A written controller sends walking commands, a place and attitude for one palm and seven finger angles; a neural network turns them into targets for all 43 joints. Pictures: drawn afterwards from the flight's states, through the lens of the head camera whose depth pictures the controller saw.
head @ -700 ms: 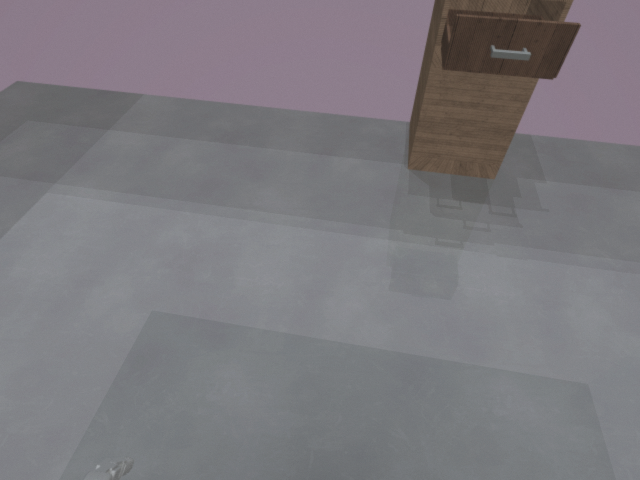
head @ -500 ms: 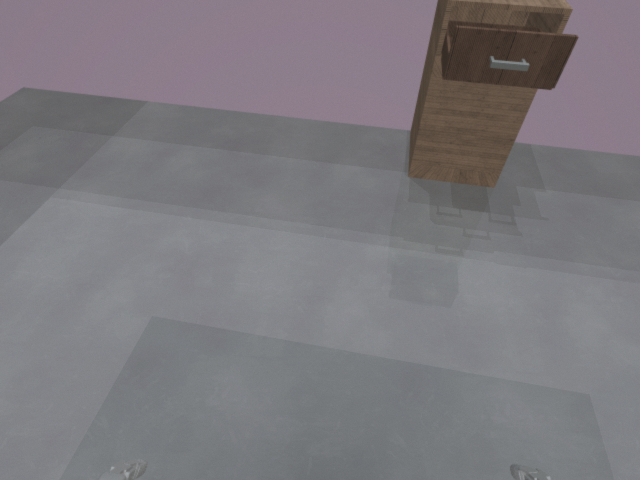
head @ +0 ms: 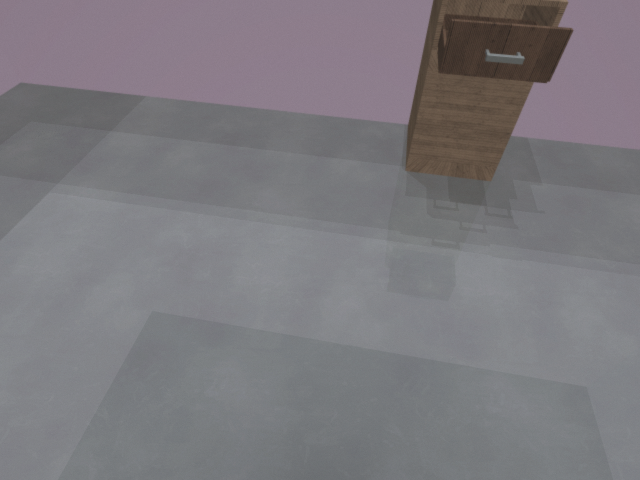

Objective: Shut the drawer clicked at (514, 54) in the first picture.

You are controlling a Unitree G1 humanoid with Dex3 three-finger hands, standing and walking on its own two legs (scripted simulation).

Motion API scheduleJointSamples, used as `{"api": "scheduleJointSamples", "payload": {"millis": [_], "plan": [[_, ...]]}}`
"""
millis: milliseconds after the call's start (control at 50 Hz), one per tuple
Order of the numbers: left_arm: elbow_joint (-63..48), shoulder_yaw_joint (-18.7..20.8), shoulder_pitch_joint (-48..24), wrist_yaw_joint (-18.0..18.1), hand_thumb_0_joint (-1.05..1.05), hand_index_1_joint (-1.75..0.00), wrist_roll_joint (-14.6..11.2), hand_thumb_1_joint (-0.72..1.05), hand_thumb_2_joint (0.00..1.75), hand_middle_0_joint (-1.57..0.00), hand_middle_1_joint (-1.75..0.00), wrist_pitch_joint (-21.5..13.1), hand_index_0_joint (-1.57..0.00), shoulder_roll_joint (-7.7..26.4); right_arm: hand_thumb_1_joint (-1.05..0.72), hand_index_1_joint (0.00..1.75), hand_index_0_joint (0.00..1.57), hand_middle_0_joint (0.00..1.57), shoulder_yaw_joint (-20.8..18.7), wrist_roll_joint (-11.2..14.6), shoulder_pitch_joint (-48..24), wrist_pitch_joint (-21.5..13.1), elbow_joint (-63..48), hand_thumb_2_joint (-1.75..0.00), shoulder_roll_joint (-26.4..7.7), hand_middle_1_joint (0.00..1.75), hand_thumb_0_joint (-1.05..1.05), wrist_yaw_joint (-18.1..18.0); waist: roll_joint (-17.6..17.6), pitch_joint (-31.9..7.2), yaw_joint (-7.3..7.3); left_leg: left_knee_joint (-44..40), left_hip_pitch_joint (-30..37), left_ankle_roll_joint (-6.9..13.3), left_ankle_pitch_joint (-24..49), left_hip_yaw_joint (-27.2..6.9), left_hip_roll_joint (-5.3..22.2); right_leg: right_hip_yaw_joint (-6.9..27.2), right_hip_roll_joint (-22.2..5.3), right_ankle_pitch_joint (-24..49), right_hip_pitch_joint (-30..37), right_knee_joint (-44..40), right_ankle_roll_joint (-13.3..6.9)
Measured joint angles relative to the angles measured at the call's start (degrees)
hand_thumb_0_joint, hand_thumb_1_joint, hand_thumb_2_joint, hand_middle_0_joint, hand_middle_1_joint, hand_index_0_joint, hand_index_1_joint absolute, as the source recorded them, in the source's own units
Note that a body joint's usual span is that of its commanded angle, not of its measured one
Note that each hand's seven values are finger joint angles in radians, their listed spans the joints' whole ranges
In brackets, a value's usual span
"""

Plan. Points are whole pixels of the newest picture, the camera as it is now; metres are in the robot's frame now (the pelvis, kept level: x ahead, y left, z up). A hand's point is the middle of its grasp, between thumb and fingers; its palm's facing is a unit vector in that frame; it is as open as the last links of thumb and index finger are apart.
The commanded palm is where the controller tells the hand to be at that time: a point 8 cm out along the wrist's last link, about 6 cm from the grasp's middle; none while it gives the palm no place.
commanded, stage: stand and wait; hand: left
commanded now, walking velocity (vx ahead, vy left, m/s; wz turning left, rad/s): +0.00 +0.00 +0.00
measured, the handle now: (503, 56) +1.44 -0.55 -0.07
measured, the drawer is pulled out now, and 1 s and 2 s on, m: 0.22 0.22 0.22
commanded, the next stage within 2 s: look at it before walking up in 0.14 s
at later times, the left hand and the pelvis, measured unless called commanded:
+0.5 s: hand out of the picture +0.07 +0.24 -0.15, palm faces -0.04 -0.94 -0.33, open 7.4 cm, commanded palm none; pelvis +0.00 +0.00 +0.00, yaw +0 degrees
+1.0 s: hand out of the picture +0.08 +0.23 -0.16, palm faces -0.05 -0.94 -0.34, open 7.4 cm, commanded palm none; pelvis +0.00 -0.01 +0.00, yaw -3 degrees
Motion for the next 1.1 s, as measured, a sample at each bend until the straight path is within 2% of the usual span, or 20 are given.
{"api": "scheduleJointSamples", "payload": {"millis": [880, 960, 1100], "plan": [[0.9, 0.0, -0.9, 0.0, 0.01, -0.30, 0.1, 0.90, 0.90, -0.21, -0.30, -0.5, -0.20, -0.2, -0.91, 0.30, 0.20, 0.20, 0.2, 0.2, -1.3, -0.5, 1.0, -0.90, 0.2, 0.30, 0.00, 0.0, 0.2, -0.1, 0.20, -2.3, 0.9, -0.5, 0.7, 0.2, 0.5, 0.2, 0.5, 0.6, 0.5, -1.8, -0.5], [-0.2, 0.5, -0.4, 0.4, 0.01, -0.30, 0.1, 0.90, 0.90, -0.21, -0.30, 0.4, -0.20, -0.6, -0.91, 0.30, 0.20, 0.20, -0.2, 0.0, -1.8, -0.1, -0.1, -0.90, 0.7, 0.30, 0.00, -0.6, 0.2, 0.0, 0.76, -0.6, 0.0, -0.7, -0.3, 1.4, 1.1, 1.4, 1.1, 0.1, -0.9, -0.1, -0.5], [-3.6, 1.3, 1.8, 0.1, 0.01, -0.30, 0.4, 0.91, 0.90, -0.20, -0.30, 2.8, -0.20, -3.1, -0.91, 0.30, 0.20, 0.20, -1.0, -0.1, -1.0, 1.2, -4.6, -0.90, 4.4, 0.30, 0.00, -1.2, -0.7, 1.5, 0.81, 5.9, -3.5, -0.9, -3.8, 5.2, 2.3, 5.1, 2.6, -2.5, -6.7, 7.9, -0.7]]}}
